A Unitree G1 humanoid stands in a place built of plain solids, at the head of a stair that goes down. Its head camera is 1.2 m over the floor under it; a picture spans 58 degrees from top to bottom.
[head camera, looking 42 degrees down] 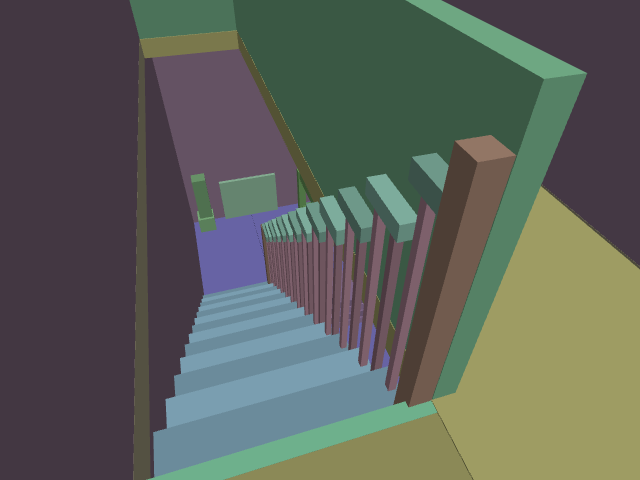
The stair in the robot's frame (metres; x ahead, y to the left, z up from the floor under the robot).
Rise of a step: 0.20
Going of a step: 0.23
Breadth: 0.83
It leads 17 degrees to the left of straight ahead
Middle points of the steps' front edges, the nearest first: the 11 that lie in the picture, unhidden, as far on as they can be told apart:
0.53 0.08 0.00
0.75 0.14 -0.20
0.97 0.21 -0.40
1.19 0.28 -0.60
1.41 0.35 -0.80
1.63 0.41 -1.00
1.85 0.48 -1.20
2.07 0.55 -1.40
2.29 0.61 -1.59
2.51 0.68 -1.79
2.73 0.75 -1.99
